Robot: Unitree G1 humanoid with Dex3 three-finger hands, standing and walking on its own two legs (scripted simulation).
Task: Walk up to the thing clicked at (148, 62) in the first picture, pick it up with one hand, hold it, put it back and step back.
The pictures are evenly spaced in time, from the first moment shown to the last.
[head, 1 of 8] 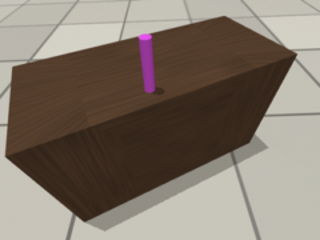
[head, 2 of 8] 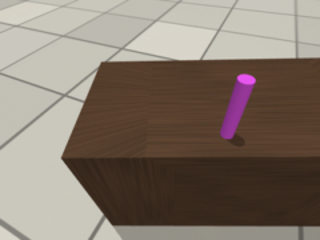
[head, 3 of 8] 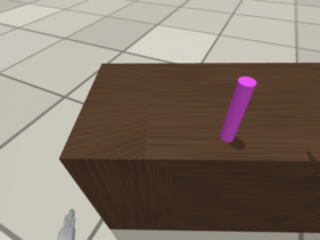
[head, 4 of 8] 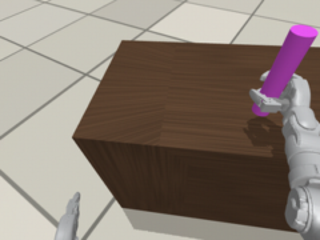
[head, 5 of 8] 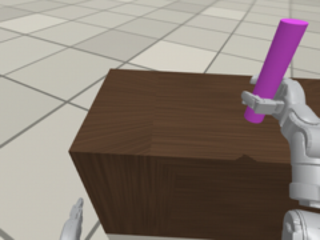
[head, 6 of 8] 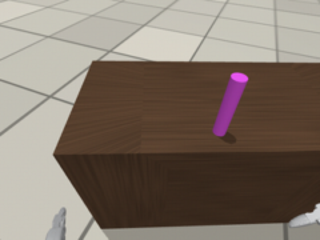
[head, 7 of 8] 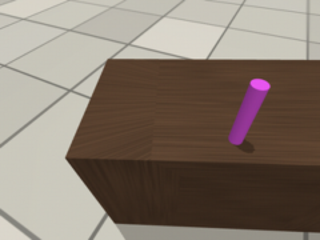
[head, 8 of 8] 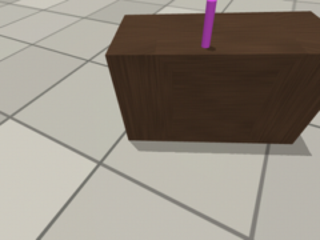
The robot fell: no
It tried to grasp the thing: yes
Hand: right
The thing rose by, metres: 0.25
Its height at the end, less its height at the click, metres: +0.00
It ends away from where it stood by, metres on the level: 0.00
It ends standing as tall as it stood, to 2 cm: yes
